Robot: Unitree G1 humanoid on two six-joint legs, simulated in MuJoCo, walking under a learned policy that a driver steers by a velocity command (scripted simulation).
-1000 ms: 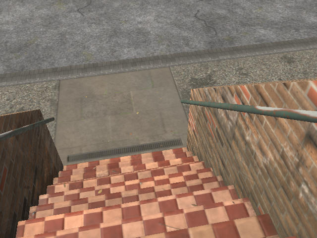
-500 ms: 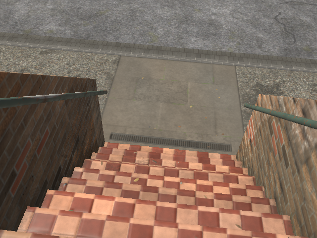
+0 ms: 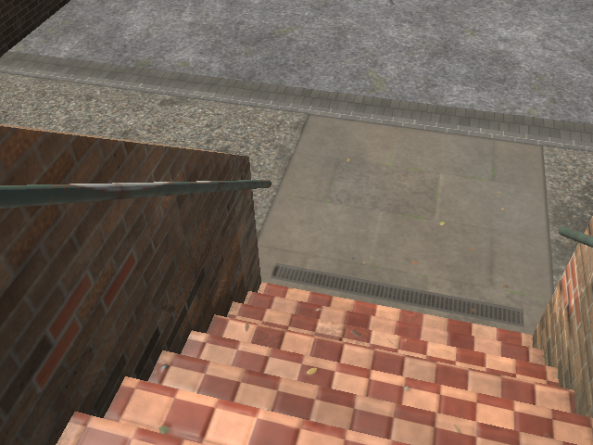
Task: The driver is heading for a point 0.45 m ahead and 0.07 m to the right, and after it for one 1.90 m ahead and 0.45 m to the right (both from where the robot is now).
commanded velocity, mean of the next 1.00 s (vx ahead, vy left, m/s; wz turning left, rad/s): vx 0.32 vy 0.00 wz -0.22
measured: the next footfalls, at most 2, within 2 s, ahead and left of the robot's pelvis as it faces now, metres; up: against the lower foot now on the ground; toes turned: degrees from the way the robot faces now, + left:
left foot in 0.38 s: +0.32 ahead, +0.12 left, -0.20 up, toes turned +4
right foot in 0.88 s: +0.53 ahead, -0.07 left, -0.40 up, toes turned -14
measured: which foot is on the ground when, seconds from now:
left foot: up 0.00-0.36, down 0.38-0.90, up 0.92-1.00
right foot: down 0.00-0.40, up 0.42-0.86, down 0.88-1.00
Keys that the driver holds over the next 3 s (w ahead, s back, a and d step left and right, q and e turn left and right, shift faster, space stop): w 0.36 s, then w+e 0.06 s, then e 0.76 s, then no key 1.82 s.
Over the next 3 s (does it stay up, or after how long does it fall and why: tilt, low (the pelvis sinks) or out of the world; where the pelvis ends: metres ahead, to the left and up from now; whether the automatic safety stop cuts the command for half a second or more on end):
stays up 0.54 0.06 -0.38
